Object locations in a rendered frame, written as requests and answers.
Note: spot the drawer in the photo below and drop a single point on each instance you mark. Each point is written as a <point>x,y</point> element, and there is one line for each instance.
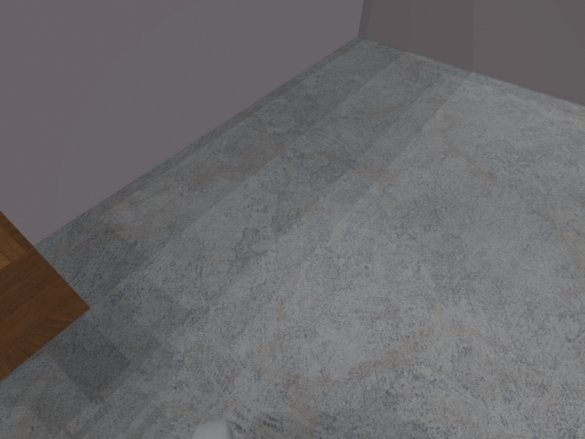
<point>9,249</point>

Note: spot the cabinet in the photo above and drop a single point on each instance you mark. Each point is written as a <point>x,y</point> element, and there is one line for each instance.
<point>36,304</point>

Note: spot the robot left thigh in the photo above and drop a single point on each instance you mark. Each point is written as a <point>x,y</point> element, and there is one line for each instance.
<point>215,430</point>

